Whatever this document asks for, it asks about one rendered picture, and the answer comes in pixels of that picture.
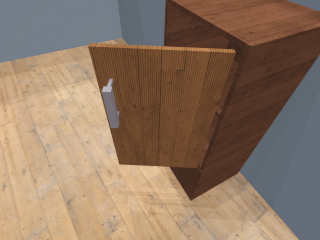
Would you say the handle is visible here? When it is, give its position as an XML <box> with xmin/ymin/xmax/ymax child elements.
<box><xmin>102</xmin><ymin>78</ymin><xmax>120</xmax><ymax>129</ymax></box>

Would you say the cupboard door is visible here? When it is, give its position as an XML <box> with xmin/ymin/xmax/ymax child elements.
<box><xmin>88</xmin><ymin>43</ymin><xmax>236</xmax><ymax>168</ymax></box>

